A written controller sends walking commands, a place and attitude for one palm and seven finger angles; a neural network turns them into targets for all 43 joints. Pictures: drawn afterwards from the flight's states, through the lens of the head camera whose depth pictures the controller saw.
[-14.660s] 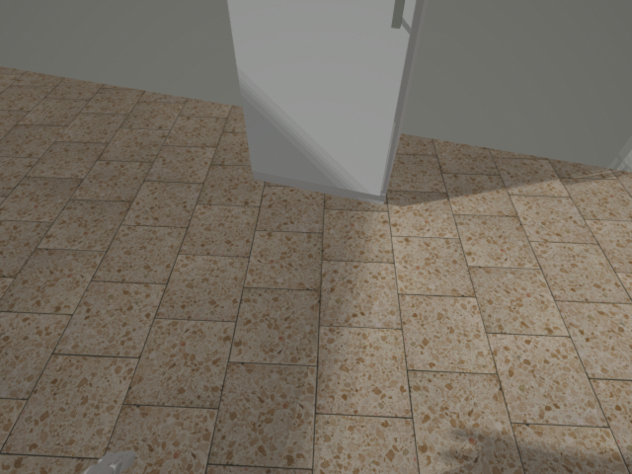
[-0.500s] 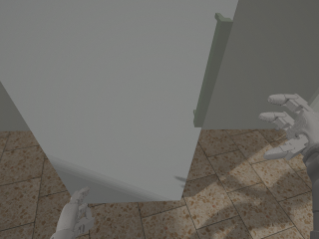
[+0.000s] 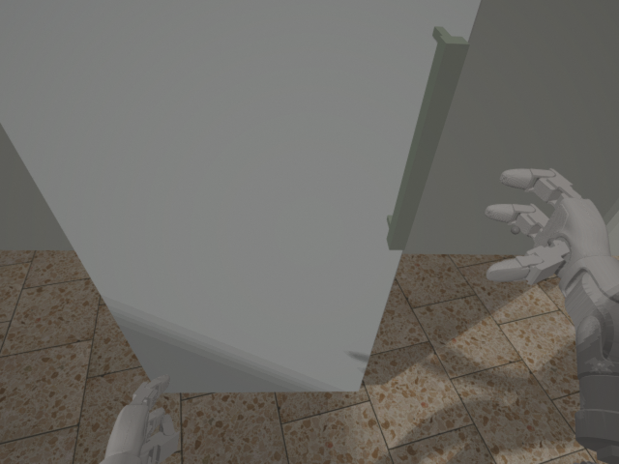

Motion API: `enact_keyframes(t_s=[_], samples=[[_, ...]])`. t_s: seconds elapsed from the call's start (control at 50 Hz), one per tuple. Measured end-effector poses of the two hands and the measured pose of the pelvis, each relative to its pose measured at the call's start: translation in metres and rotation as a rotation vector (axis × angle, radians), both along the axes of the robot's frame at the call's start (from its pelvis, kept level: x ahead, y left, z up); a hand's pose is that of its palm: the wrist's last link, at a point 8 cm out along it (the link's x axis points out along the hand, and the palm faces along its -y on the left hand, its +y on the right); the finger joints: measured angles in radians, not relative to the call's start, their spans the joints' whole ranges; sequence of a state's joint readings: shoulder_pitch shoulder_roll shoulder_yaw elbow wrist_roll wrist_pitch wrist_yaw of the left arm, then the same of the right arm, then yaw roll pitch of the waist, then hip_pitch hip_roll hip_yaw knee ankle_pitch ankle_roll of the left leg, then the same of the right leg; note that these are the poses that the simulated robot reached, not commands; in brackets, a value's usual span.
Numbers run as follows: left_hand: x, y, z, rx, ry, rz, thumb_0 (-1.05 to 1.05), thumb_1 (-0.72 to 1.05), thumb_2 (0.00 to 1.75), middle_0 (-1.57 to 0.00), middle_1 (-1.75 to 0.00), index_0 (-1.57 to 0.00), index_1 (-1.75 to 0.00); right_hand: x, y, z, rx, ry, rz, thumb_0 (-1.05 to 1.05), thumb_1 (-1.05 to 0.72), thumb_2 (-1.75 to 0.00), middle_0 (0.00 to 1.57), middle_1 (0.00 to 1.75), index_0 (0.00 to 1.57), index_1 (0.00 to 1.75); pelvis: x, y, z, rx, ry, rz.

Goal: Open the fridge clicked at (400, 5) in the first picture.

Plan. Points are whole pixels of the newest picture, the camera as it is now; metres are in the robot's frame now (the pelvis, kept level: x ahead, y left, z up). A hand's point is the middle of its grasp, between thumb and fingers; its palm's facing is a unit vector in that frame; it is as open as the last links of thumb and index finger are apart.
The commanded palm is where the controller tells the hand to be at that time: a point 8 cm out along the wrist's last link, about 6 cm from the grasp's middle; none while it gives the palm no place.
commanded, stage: move the hooked fingers beside the handle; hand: right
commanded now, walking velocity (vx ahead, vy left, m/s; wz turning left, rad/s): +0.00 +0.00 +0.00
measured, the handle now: (414, 154) +0.48 -0.11 +0.20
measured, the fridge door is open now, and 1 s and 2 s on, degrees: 0 0 0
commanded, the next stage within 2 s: feel for the door with the fingertips in 1.44 s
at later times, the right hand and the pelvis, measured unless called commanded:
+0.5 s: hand (479, 199) +0.41 -0.19 +0.18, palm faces -0.01 +1.00 -0.01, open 14.0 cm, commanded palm +0.39 -0.24 +0.18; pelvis +0.00 +0.00 +0.00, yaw +1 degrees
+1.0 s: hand (466, 197) +0.41 -0.18 +0.18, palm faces -0.01 +1.00 -0.01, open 14.0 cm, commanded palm +0.40 -0.23 +0.18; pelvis +0.01 -0.01 +0.00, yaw +1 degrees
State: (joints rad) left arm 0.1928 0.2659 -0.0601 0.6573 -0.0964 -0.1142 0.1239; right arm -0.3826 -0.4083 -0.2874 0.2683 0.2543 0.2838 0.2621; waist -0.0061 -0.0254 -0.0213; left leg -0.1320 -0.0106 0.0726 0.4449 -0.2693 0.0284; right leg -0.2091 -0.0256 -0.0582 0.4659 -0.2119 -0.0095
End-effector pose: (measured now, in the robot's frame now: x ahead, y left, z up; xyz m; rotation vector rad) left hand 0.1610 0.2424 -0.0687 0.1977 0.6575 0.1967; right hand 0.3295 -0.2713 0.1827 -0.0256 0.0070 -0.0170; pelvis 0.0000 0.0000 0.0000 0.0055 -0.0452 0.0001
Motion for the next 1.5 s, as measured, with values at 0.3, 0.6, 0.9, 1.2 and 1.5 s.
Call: enact_keyframes(t_s=[0.3,0.6,0.9,1.2,1.5], samples=[[-0.036,0.017,-0.014,0.02,0.104,0.07,0.01,0.9,0.9,-0.2,-0.3,-0.21,-0.3,0.036,0.016,-0.003,0.01,0.02,0.023,-0.01,0.5,-0.3,0.3,1.2,0.3,1.2,-0.001,0.0,0.0,0.002,0.024,0.003],[-0.054,0.017,-0.02,0.006,0.159,0.111,0.01,0.9,0.9,-0.2,-0.3,-0.21,-0.3,0.062,0.03,-0.003,0.021,0.022,0.025,-0.01,0.5,-0.3,0.3,1.2,0.3,1.2,0.004,-0.003,0.0,0.002,0.041,0.017],[-0.055,0.012,-0.021,-0.01,0.17,0.124,0.01,0.9,0.9,-0.2,-0.3,-0.21,-0.3,0.071,0.04,-0.003,0.022,0.016,0.031,-0.01,0.5,-0.3,0.3,1.2,0.3,1.2,0.008,-0.006,0.001,0.0,0.047,0.027],[-0.042,0.011,-0.017,0.001,0.15,0.086,0.01,0.9,0.9,-0.2,-0.3,-0.21,-0.3,0.068,0.037,-0.002,0.02,0.03,0.015,-0.01,0.5,-0.3,0.3,1.2,0.3,1.2,0.003,-0.003,0.001,0.003,0.043,0.01],[-0.062,0.019,-0.022,0.008,0.196,0.125,0.01,0.9,0.9,-0.2,-0.3,-0.21,-0.3,0.072,0.036,-0.006,0.016,0.016,0.024,-0.01,0.5,-0.3,0.3,1.2,0.3,1.2,0.004,-0.003,0.001,0.003,0.05,0.016]])
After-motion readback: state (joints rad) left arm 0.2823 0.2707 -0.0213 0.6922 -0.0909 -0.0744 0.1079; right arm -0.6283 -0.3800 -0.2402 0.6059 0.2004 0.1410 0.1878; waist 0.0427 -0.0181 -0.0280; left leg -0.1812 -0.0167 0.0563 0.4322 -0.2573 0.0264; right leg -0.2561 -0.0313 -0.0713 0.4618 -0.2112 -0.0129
